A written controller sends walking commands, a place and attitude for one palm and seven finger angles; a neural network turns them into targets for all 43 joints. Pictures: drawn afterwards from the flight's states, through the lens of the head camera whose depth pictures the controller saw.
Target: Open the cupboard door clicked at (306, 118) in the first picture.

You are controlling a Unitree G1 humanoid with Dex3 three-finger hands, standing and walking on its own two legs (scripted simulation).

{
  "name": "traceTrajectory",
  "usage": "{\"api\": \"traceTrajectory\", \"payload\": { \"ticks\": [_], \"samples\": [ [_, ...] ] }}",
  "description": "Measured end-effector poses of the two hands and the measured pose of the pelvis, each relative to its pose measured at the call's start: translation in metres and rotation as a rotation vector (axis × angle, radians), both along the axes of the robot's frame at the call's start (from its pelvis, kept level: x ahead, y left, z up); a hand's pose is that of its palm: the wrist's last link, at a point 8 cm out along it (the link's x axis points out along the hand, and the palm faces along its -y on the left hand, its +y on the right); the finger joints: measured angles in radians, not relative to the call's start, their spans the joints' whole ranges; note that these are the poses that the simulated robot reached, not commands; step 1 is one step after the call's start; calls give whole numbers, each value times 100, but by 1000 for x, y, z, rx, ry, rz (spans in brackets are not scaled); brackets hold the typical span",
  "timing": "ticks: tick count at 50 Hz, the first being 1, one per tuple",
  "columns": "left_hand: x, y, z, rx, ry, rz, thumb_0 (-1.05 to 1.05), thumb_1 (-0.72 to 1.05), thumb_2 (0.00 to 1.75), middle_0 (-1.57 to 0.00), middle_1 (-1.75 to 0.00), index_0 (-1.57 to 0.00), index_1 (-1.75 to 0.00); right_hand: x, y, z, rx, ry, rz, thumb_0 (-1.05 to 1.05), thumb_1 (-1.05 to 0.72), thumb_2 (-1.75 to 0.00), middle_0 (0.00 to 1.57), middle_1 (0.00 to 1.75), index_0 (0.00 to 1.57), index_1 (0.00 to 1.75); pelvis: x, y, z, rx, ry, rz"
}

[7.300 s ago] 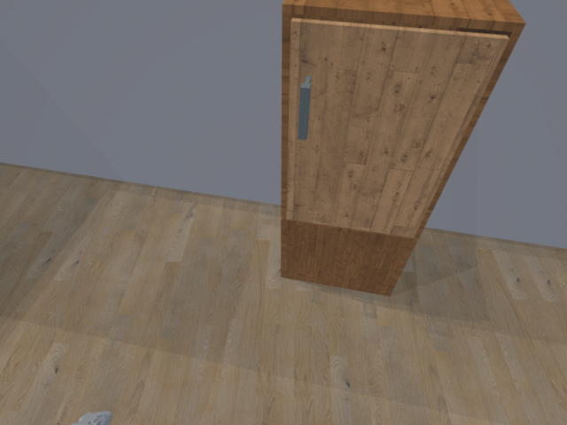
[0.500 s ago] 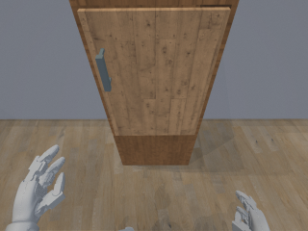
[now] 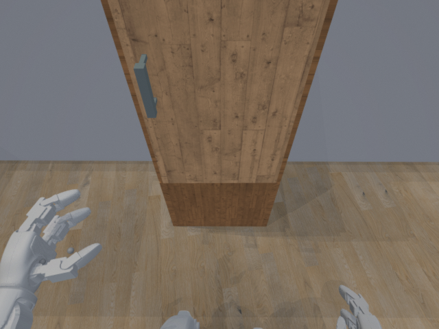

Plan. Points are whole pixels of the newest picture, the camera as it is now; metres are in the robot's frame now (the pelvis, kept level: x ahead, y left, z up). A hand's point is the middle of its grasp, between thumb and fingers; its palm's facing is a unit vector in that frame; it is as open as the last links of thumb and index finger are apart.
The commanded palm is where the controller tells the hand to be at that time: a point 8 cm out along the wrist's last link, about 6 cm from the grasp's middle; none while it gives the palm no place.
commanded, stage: raise the hand with hooked fingers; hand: left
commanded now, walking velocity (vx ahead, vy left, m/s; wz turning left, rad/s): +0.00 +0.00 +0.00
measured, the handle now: (148, 87) +0.59 +0.19 +0.11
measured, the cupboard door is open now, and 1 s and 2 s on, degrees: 1 1 1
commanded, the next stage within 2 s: move the hooked fingers beside the handle in 1.34 s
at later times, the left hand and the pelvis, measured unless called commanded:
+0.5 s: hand (30, 216) +0.27 +0.31 +0.10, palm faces +0.07 -1.00 -0.03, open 13.5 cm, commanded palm +0.24 +0.36 +0.11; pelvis +0.01 +0.05 +0.02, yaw +1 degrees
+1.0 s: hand (18, 184) +0.30 +0.32 +0.14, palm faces +0.06 -1.00 -0.02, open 14.0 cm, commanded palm +0.27 +0.37 +0.14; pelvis +0.01 +0.04 +0.04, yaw +1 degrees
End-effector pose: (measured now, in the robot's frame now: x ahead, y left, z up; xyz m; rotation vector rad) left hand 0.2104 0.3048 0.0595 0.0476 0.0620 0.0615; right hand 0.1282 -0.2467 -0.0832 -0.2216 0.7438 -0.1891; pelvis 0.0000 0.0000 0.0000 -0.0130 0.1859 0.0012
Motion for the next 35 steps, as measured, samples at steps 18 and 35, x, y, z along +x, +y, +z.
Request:
{"api": "traceTrajectory", "payload": {
  "ticks": [18,35],
  "samples": [
    [24,40,25,-15,-66,4,0,-21,42,-28,-101,-28,-101,33,46,36,-37,-80,63,2,-91,-90,20,30,20,30,8,43,16,-30,-48,12],
    [50,75,61,-13,-58,16,-1,-48,30,-30,-118,-29,-118,47,81,52,-13,-91,130,2,-90,-90,20,30,21,30,10,58,31,-32,-101,26]
  ]
}}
